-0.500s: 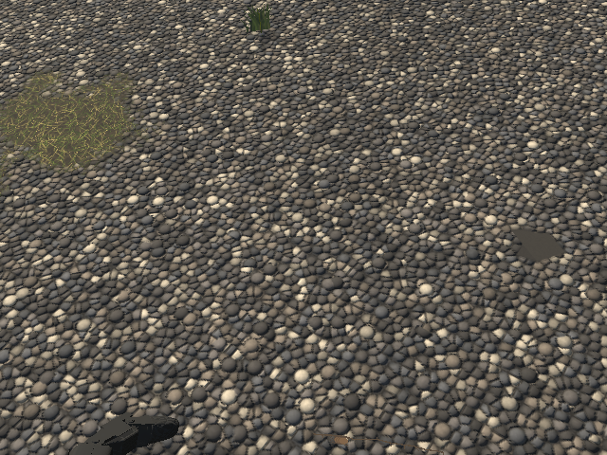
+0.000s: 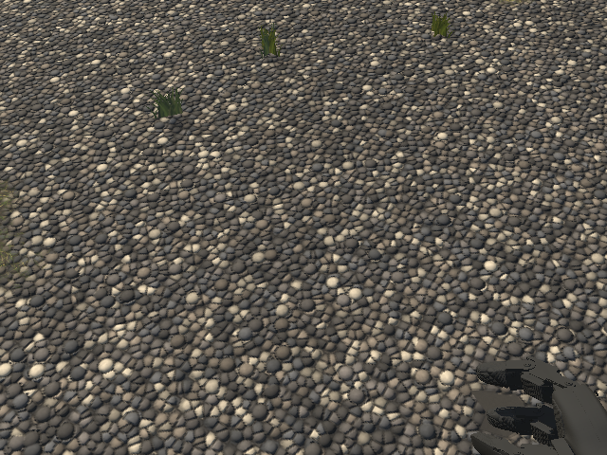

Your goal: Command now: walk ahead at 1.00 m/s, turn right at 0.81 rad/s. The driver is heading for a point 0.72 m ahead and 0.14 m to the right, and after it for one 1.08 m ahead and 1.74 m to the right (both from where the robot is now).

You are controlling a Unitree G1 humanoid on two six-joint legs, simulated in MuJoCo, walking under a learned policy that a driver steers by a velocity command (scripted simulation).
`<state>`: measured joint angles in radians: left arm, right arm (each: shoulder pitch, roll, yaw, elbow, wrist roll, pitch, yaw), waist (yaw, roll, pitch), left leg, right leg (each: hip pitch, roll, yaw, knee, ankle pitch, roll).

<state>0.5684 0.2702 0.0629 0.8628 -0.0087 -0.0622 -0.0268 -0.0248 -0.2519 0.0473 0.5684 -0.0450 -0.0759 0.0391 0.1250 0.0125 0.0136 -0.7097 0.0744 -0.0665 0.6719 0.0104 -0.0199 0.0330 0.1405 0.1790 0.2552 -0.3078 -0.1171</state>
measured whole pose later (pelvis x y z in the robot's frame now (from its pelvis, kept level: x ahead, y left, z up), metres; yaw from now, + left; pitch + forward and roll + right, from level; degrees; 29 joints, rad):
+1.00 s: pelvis +0.89 -0.27 -0.03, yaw -55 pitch +2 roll +1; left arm 0.40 0.38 0.09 0.80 0.00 -0.05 -0.01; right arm 0.06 -0.29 0.00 0.58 -0.05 -0.07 -0.02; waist 0.09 -0.04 0.02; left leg -0.51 0.03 -0.02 0.64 -0.19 -0.04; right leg -0.12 0.15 0.22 1.00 -0.46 -0.13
